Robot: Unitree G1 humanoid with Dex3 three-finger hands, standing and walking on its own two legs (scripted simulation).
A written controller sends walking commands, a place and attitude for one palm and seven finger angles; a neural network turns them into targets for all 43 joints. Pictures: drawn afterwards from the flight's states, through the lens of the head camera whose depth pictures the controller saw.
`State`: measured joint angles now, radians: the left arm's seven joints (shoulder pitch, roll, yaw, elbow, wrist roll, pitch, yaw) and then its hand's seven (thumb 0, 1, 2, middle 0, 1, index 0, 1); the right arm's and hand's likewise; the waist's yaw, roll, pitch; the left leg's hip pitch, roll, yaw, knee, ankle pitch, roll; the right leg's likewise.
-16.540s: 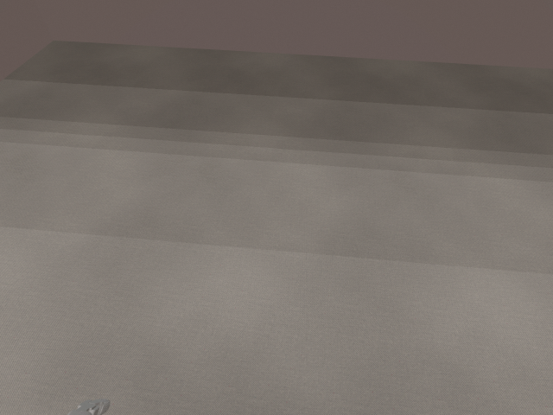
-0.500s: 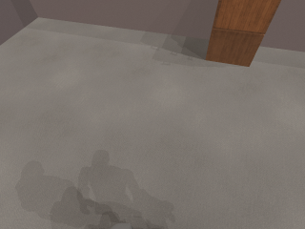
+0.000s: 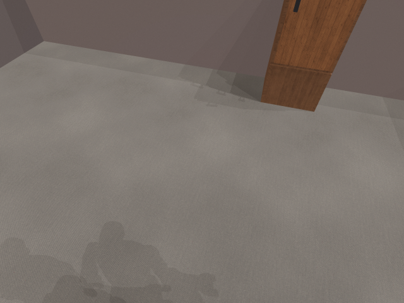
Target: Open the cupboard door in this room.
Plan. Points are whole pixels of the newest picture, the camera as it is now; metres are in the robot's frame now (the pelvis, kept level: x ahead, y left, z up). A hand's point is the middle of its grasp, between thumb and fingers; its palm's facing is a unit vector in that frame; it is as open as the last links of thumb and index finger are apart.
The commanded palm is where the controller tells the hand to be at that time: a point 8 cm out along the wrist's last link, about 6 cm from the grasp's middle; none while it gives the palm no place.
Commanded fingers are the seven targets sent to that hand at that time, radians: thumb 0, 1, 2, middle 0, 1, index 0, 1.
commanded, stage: stand and wait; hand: left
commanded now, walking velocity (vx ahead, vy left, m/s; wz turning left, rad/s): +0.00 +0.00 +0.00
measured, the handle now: out of the picture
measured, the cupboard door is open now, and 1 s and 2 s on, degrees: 0 0 0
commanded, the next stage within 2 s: turn or walk to find it in 0.18 s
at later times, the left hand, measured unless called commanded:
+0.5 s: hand out of the picture +0.04 +0.24 -0.16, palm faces +0.04 -0.95 -0.30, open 7.4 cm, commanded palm none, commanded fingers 0.00 0.90 0.90 -0.20 -0.30 -0.20 -0.30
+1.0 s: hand out of the picture +0.07 +0.22 -0.17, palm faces -0.03 -0.96 -0.27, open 7.4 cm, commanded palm none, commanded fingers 0.00 0.90 0.90 -0.20 -0.30 -0.20 -0.30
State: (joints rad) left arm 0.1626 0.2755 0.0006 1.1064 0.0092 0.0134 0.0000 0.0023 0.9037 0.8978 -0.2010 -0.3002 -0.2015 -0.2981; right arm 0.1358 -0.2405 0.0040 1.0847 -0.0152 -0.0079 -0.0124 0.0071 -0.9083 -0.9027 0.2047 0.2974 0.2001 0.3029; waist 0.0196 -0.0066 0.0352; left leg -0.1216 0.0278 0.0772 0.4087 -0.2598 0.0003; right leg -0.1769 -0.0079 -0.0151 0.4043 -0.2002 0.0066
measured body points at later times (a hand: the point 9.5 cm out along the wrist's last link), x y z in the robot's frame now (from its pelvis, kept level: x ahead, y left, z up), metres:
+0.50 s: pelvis +0.00 +0.00 +0.00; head +0.01 +0.01 +0.45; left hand +0.04 +0.29 -0.14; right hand +0.07 -0.28 -0.14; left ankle -0.02 +0.11 -0.74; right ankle +0.01 -0.12 -0.74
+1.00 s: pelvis +0.00 +0.00 +0.00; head +0.02 +0.01 +0.45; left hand +0.07 +0.27 -0.14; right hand +0.05 -0.28 -0.14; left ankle -0.02 +0.11 -0.74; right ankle +0.01 -0.12 -0.74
